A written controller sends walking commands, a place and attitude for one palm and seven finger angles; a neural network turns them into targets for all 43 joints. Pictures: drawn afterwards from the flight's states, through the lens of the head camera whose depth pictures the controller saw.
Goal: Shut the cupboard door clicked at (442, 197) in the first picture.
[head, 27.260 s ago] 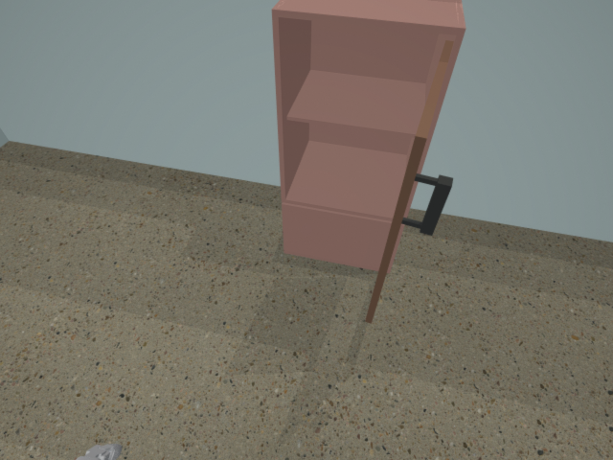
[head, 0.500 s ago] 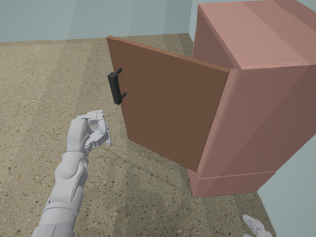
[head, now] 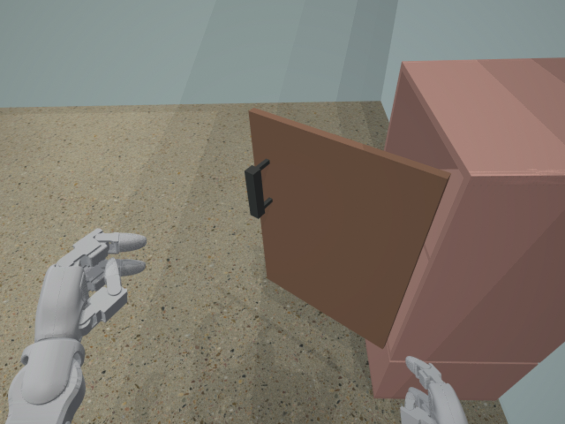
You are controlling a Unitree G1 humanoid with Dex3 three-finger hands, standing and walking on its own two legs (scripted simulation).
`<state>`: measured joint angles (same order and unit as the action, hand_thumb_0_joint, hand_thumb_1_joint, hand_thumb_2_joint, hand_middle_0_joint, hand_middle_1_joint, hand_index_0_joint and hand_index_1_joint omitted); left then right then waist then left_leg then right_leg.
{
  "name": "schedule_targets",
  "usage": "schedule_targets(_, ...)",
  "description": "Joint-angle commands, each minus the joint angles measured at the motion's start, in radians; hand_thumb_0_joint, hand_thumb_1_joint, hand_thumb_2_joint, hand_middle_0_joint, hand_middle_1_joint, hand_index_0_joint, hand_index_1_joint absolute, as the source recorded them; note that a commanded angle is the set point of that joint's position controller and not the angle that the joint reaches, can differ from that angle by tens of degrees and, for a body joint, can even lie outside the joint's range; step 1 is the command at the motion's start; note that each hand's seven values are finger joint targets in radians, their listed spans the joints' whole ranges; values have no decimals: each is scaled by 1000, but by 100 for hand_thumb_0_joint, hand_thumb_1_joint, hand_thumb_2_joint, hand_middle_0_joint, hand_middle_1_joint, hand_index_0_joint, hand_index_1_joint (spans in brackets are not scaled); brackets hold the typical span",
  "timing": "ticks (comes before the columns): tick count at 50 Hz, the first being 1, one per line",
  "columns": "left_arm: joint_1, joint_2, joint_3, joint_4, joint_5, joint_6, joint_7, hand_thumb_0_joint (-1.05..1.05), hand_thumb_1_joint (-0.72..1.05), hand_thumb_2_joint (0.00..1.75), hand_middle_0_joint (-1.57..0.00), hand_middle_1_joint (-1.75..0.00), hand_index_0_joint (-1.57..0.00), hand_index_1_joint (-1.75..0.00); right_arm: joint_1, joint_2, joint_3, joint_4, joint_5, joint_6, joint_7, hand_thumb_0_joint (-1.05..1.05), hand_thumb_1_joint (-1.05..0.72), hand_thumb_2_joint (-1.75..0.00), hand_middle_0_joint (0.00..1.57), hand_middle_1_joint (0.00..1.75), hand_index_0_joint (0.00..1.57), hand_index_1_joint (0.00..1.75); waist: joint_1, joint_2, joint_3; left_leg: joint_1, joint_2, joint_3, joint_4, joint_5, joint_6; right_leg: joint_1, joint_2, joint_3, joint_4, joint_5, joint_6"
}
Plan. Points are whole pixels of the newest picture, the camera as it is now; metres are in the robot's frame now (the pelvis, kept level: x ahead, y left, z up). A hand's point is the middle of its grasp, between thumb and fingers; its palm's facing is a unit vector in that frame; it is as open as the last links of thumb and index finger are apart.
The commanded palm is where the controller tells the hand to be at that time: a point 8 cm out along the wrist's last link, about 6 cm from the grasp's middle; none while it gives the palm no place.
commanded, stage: draw the hand back to the body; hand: left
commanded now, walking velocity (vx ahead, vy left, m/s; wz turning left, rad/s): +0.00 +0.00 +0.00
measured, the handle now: (261, 188) +0.62 +0.13 -0.03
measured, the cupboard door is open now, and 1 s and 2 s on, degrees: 55 55 55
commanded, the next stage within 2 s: step back with the hand held close in 0.56 s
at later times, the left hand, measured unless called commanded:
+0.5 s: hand (68, 316) +0.18 +0.25 +0.16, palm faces +0.45 -0.81 -0.38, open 7.4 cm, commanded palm +0.13 +0.29 +0.17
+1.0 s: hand (67, 315) +0.18 +0.25 +0.16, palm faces +0.38 -0.78 -0.49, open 7.4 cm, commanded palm +0.12 +0.29 +0.17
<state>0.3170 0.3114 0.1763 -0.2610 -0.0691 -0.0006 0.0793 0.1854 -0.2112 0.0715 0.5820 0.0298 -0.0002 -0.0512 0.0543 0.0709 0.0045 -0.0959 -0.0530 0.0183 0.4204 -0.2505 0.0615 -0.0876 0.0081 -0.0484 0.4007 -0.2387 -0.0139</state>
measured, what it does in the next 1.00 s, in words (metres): stands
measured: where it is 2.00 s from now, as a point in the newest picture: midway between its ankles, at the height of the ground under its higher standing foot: outside the picture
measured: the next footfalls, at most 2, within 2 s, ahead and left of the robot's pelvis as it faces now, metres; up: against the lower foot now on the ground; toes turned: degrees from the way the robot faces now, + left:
none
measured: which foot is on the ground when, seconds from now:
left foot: down 0.00-1.00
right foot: down 0.00-1.00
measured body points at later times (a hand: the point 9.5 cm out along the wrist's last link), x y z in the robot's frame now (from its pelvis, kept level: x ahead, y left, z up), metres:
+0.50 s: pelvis -0.01 -0.01 +0.00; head -0.05 -0.03 +0.45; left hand +0.15 +0.29 +0.18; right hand +0.17 -0.23 -0.08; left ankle -0.01 +0.08 -0.74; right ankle -0.01 -0.11 -0.74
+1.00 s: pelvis -0.02 +0.00 +0.00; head -0.02 -0.03 +0.45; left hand +0.15 +0.29 +0.18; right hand +0.15 -0.26 -0.10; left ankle -0.01 +0.08 -0.74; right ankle -0.01 -0.11 -0.74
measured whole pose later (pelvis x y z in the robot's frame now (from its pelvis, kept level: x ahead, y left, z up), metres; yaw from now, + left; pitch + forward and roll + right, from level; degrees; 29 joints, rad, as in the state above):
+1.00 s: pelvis -0.02 +0.00 +0.00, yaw +0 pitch +0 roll +0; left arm 0.54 0.40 0.38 -0.40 -0.08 -0.16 0.10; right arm 0.20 -0.27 -0.03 0.59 0.03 0.02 -0.08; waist 0.01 0.07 -0.02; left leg -0.24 -0.05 0.02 0.46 -0.23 0.06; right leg -0.24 0.01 -0.05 0.45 -0.22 -0.02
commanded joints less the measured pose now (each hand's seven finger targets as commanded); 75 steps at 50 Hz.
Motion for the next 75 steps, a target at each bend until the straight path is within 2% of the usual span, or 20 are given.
schedule_targets(1,-84,200,169,-313,-1,-80,25,0,90,90,-42,-54,-42,-54,-127,-115,-61,-150,-7,-72,-7,0,-90,-90,20,30,20,30,-6,18,-118,20,84,-78,-71,327,-59,32,-13,19,-37,208,-15)
schedule_targets(3,-22,213,206,-305,-9,-81,25,0,90,90,-36,-48,-36,-48,-129,-116,-63,-145,-7,-79,-6,0,-90,-90,20,30,20,30,-1,-10,-89,-5,81,-72,-76,295,-54,32,-15,20,-42,199,-14)
schedule_targets(9,59,271,312,-368,-14,-110,38,0,90,90,-20,-30,-20,-30,-133,-118,-76,-137,3,-109,-12,0,-90,-90,20,30,20,30,10,27,-59,-33,83,-70,-86,203,-53,15,-10,26,-51,133,-14)
schedule_targets(12,48,201,243,-303,-9,-109,33,0,90,90,-20,-30,-20,-30,-122,-131,-81,-121,0,-124,-12,0,-90,-90,20,30,20,30,-8,-7,15,-50,81,-76,-102,126,-45,-38,-10,24,-65,82,-10)
schedule_targets(16,16,224,255,-307,-6,-121,42,0,90,90,-20,-30,-20,-30,-118,-135,-85,-119,-2,-135,-18,0,-90,-90,20,30,20,30,-3,-34,-14,-49,72,-74,-104,89,-34,-23,-13,28,-59,58,-9)
schedule_targets(22,12,268,295,-342,-5,-133,46,0,90,90,-20,-30,-20,-30,-128,-127,-79,-114,-3,-152,-25,0,-90,-90,20,30,20,30,11,31,-30,-52,64,-64,-98,91,-34,2,-12,41,-73,58,-14)
schedule_targets(26,25,241,280,-340,-8,-133,42,0,90,90,-20,-30,-20,-30,-127,-117,-76,-116,-3,-154,-23,0,-90,-90,20,30,20,30,7,41,-12,-48,65,-59,-99,105,-37,-5,-12,39,-72,67,-14)
schedule_targets(31,55,233,280,-312,-13,-134,35,0,90,90,-20,-30,-20,-30,-124,-118,-81,-116,-4,-151,-21,0,-90,-90,20,30,20,30,5,-19,-8,-43,65,-48,-93,112,-31,-14,-12,44,-86,66,-9)
schedule_targets(34,57,231,279,-307,-16,-134,33,0,90,90,-20,-30,-20,-30,-123,-119,-83,-116,-4,-147,-21,0,-90,-90,20,30,20,30,5,-16,-19,-39,62,-40,-88,124,-28,-7,-16,48,-91,71,-7)
schedule_targets(35,-33,330,379,-372,-8,-176,42,0,90,90,-20,-30,-20,-30,-123,-153,-98,-149,-1,-124,-17,0,-90,-90,20,30,20,30,-29,-1,11,-117,79,-74,-37,49,-3,-87,-76,152,-139,63,-8)
schedule_targets(36,59,275,338,-292,-10,-188,41,0,90,90,-20,-30,-20,-30,-114,-140,-99,-127,-7,-111,-20,0,-90,-90,20,30,20,30,-35,-42,-5,-100,74,-79,-3,51,-3,-120,-108,166,-157,32,-15)
schedule_targets(39,125,245,307,-283,-6,-221,37,0,90,90,-20,-30,-20,-30,-105,-140,-112,-126,-12,-87,-16,0,-90,-90,20,30,20,30,-41,-50,-53,-100,77,-73,20,96,-7,-138,-128,153,-135,69,-18)
schedule_targets(45,170,289,346,-337,-13,-237,49,0,90,90,-20,-30,-20,-30,-98,-151,-129,-153,-7,-47,-33,0,-90,-90,20,30,20,30,-43,-34,-164,-116,106,-82,-10,310,-11,-49,-90,84,13,329,5)
schedule_targets(48,198,306,366,-343,-14,-228,54,0,90,90,-20,-30,-20,-30,-97,-152,-132,-166,-8,-30,-40,0,-90,-90,20,30,20,30,-40,-32,-182,-147,119,-90,-11,362,-14,-27,-82,79,56,368,10)
schedule_targets(53,222,300,359,-358,-12,-227,60,0,90,90,-20,-30,-20,-30,-90,-155,-136,-182,-4,-17,-44,0,-90,-90,20,30,20,30,-44,-37,-158,-235,134,-112,-36,255,-6,-31,-72,87,72,288,14)
schedule_targets(58,224,304,368,-392,1,-244,66,0,90,90,-20,-30,-20,-30,-83,-160,-136,-189,-8,-28,-47,0,-90,-90,20,30,20,30,-45,5,-137,-384,158,-151,-90,59,16,21,-45,95,114,203,20)
schedule_targets(62,201,326,394,-392,12,-256,72,0,90,90,-20,-30,-20,-30,-80,-168,-138,-190,-12,-40,-50,0,-90,-90,20,30,20,30,-46,4,-112,-509,171,-175,-117,-143,36,58,-34,114,138,146,23)
schedule_targets(65,186,299,373,-383,19,-265,73,0,90,90,-20,-30,-20,-30,-65,-167,-136,-190,-12,-47,-46,0,-90,-90,20,30,20,30,-54,-10,-88,-580,168,-183,-108,-268,43,58,-39,133,136,76,19)
schedule_targets(71,152,297,371,-421,35,-285,83,0,90,90,-20,-30,-20,-30,-52,-170,-134,-182,-20,-70,-45,0,-90,-90,20,30,20,30,-59,20,-77,-625,176,-206,-103,-353,52,34,-29,145,152,-10,14)
schedule_targets(75,144,303,386,-428,41,-294,87,0,90,90,-20,-30,-20,-30,-47,-170,-135,-172,-26,-78,-44,0,-90,-90,20,30,20,30,-57,23,-79,-684,183,-208,-97,-356,55,74,-23,152,192,36,14)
